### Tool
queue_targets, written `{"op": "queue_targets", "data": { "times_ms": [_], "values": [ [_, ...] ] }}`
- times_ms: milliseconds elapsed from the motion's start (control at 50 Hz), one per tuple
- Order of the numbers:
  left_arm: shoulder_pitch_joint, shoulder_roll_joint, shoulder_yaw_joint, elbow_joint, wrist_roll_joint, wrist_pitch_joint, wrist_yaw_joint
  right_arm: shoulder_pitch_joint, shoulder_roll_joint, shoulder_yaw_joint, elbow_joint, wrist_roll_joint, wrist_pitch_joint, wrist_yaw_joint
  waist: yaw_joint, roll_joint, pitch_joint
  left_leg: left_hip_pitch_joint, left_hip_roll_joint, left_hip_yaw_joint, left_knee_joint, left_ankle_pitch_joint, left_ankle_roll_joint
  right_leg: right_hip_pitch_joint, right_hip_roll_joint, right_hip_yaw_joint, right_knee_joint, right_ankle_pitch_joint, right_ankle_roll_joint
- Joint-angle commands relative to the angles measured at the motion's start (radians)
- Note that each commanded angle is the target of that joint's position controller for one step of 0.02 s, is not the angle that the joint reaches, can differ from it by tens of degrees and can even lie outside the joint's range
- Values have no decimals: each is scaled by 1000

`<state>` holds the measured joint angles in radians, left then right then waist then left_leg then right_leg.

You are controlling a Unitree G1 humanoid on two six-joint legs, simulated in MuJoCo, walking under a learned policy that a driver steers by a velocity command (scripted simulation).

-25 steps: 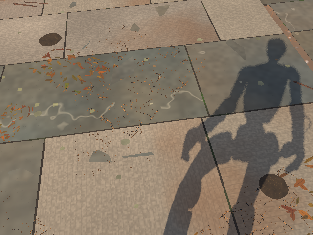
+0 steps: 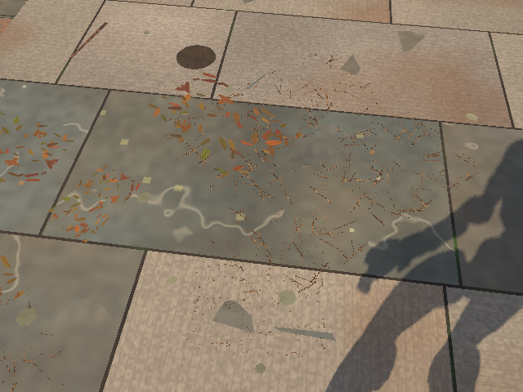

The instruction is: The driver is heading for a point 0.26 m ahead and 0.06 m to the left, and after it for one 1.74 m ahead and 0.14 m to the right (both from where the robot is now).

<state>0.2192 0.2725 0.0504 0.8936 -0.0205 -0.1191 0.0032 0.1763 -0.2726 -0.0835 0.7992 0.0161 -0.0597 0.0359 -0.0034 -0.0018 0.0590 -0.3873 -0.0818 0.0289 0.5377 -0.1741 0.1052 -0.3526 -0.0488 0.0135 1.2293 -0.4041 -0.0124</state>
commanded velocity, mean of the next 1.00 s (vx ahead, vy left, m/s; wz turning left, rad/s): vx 0.14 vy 0.00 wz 0.15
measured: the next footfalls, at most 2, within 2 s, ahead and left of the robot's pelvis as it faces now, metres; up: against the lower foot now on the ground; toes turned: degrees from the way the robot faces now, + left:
right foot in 0.32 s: +0.38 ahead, -0.11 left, +0.00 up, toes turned +16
left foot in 0.66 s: +0.25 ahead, +0.11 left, +0.00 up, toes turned +13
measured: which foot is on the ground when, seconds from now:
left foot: down 0.00-0.34, up 0.36-0.64, down 0.66-0.98, up 1.00-1.00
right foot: up 0.00-0.30, down 0.32-0.68, up 0.70-0.94, down 0.96-1.00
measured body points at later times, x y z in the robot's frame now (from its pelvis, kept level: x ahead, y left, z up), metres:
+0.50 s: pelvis +0.22 -0.04 +0.00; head +0.26 -0.04 +0.45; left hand +0.31 +0.25 -0.10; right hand +0.42 -0.29 -0.11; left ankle +0.13 +0.07 -0.65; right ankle +0.34 -0.12 -0.73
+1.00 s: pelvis +0.26 -0.05 -0.01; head +0.30 -0.07 +0.44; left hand +0.38 +0.25 -0.10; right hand +0.44 -0.32 -0.12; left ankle +0.21 +0.10 -0.72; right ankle +0.28 -0.14 -0.73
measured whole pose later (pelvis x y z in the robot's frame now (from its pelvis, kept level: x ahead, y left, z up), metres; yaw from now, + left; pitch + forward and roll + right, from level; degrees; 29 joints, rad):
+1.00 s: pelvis +0.26 -0.05 -0.01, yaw +6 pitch +2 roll +0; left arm 0.16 0.31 0.08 0.73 -0.01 0.03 -0.03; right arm 0.15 -0.30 -0.08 0.72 0.00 0.02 -0.05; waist 0.00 0.04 0.03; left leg -0.33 0.12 0.06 0.74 -0.45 -0.06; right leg -0.35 0.03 -0.05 0.62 -0.31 -0.06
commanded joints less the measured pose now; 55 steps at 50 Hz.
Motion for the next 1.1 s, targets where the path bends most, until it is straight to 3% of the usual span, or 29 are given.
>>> {"op": "queue_targets", "data": {
  "times_ms": [20, 100, 160, 240, 300, 320, 340, 360, 380, 400, 420, 460, 540, 640, 660, 680, 700, 740, 780, 820, 900, 940, 960, 980, 1000, 1020, 1040, 1060, 1100],
  "values": [
    [-25, 129, 36, -92, 17, -21, 2, 32, -94, -19, -70, -11, -16, -13, 12, 6, -116, 295, 261, -392, -300, 194, 199, -283, -79, 73, -65, 90, 6],
    [-84, 89, 31, -134, 38, 13, 14, 50, -165, -36, -79, -10, -12, -41, 27, 23, -60, 126, 202, -249, -291, 546, 179, -233, -36, 15, -301, 199, 80],
    [-174, 55, 16, -165, 35, 12, 9, 92, -173, -42, -76, 0, 15, -58, -17, 76, -93, 83, 127, -183, -226, 550, 102, -126, 43, -11, -558, 422, 83],
    [-232, 96, 26, -205, 21, 19, -4, 130, -155, -38, -68, 6, 41, -69, -37, 118, -121, 160, 156, -302, -144, 355, 55, -78, 83, 38, -717, 484, 68],
    [-130, 144, 45, -182, 35, 5, -6, 63, -131, -32, -103, 2, 49, -82, 31, 134, -147, 221, 152, -384, 16, 312, 19, 9, 58, 62, -806, 480, 23],
    [-70, 170, 50, -176, 52, -2, -1, 61, -96, -21, -123, -4, 47, -80, 52, 88, -215, 187, 89, -356, 157, 238, -19, 158, -14, 95, -830, 639, -16],
    [-12, 217, 54, -183, 71, 1, 8, 135, -35, -1, -140, -26, 45, -77, 32, -108, -330, 13, -12, -257, 427, -231, -72, 424, -229, 276, -749, 1060, -97],
    [18, 225, 58, -169, 63, 23, 5, 325, -61, 2, -140, 1, 44, -68, -41, -349, -470, -178, -62, -212, 659, -598, -109, 609, -449, 617, -784, 993, -295],
    [-49, 161, 46, -206, 38, 38, 4, 333, -167, -22, -101, 11, 56, -67, -31, -208, -424, -232, 20, -226, 770, -510, -140, 526, -420, 621, -827, 704, -292],
    [-85, 107, 30, -225, 36, 53, 11, 210, -207, -36, -116, 13, 77, -71, 5, -127, -311, -272, 51, -177, 807, -426, -163, 428, -345, 463, -844, 538, -241],
    [-124, 90, 20, -227, 41, 69, 14, 158, -201, -39, -124, 11, 99, -78, 1, -76, -237, -263, 79, -152, 788, -371, -175, 307, -287, 363, -876, 425, -212],
    [-153, 110, 18, -210, 54, 84, 14, 124, -144, -27, -141, -1, 120, -85, -13, -111, -141, -158, 92, -122, 703, -315, -175, 92, -194, 247, -943, 351, -201],
    [-168, 77, 8, -177, 41, 77, -3, 141, -31, 17, -124, -28, 98, -81, -26, -135, -180, 47, 105, -77, 318, -286, -160, 49, -135, 142, -944, 464, -213],
    [-124, 140, 22, -158, 4, 98, -11, 118, -97, 1, -106, -26, 91, -72, -31, -133, -143, 251, 66, -41, -84, -27, -103, -8, -119, 218, -919, 173, -160],
    [-106, 126, 17, -156, 4, 96, -13, 114, -137, -6, -121, -37, 90, -76, -28, -94, -139, 313, 141, -109, -101, 0, -63, -75, -100, 220, -894, 94, -108],
    [-98, 93, 10, -172, 14, 89, -19, 102, -208, -23, -130, -47, 95, -85, 2, 52, -127, 320, 255, -205, -110, -18, -2, -158, -18, 137, -812, 13, -54],
    [-115, 83, 10, -183, 9, 86, -17, 102, -198, -30, -112, -46, 97, -83, 2, 197, -117, 204, 313, -259, -183, -126, 52, -120, 64, 4, -697, 6, -12],
    [-106, 117, 31, -173, 7, 94, -13, 9, -167, -25, -152, -50, 80, -88, -3, 239, -67, 161, 376, -296, -218, 0, 84, -143, 77, -31, -460, -24, 9],
    [-76, 126, 45, -171, 8, 115, -9, 4, -154, -24, -155, -34, 56, -96, -7, 198, -72, 224, 426, -287, -178, 311, 114, -226, 45, 6, -269, -131, 26],
    [-60, 84, 36, -177, 2, 130, -11, -13, -150, -26, -150, -18, 54, -97, 2, 147, -88, 274, 408, -216, -138, 449, 101, -240, 22, -2, -276, -118, 43],
    [-82, 81, 31, -214, -7, 140, -36, -19, -179, -41, -140, -10, 79, -95, -20, 178, -133, 284, 380, -120, -87, 461, 73, -104, 41, -83, -474, 4, 46],
    [-27, 91, 41, -206, -3, 146, -44, -33, -180, -42, -134, 8, 82, -94, 15, 161, -144, 242, 363, -72, -16, 372, 29, 25, 77, -126, -662, 163, 14],
    [0, 113, 53, -202, 6, 148, -35, 13, -161, -38, -114, 9, 76, -89, 21, 108, -148, 181, 330, -24, 70, 252, -26, 125, 88, -88, -764, 286, -14],
    [22, 222, 82, -217, 9, 146, -19, 53, -113, -27, -118, -23, 71, -84, -1, -125, -161, -18, 237, 76, 318, -50, -128, 289, -84, 181, -822, 635, -88],
    [59, 320, 97, -235, 39, 135, -23, -56, -60, -3, -195, -51, 63, -88, 39, -340, -181, -279, 74, 17, 538, -535, -186, 348, -331, 555, -858, 912, -319],
    [84, 267, 80, -241, 56, 116, -29, -103, -116, -17, -191, -34, 59, -90, 89, -173, -235, -300, 90, -108, 692, -548, -179, 363, -340, 544, -871, 834, -377],
    [37, 242, 71, -245, 49, 102, -26, -99, -131, -23, -182, -16, 62, -91, 58, -123, -193, -315, 105, -122, 718, -467, -165, 327, -290, 450, -860, 763, -330],
    [-17, 223, 69, -251, 27, 100, -15, -80, -136, -29, -159, -19, 65, -99, 33, -69, -164, -321, 121, -124, 686, -378, -163, 298, -230, 382, -857, 665, -270],
    [-73, 193, 54, -264, 6, 115, 4, -63, -144, -36, -149, -27, 70, -108, 3, -89, -144, -260, 120, -124, 635, -264, -175, 217, -167, 321, -868, 620, -221]
  ]
}}
Keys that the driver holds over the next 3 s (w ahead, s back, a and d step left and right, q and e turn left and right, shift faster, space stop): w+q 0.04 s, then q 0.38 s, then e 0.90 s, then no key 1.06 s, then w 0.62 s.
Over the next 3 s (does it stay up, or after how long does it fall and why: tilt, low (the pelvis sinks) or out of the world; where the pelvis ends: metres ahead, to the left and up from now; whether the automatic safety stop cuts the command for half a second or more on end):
stays up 0.46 -0.06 0.01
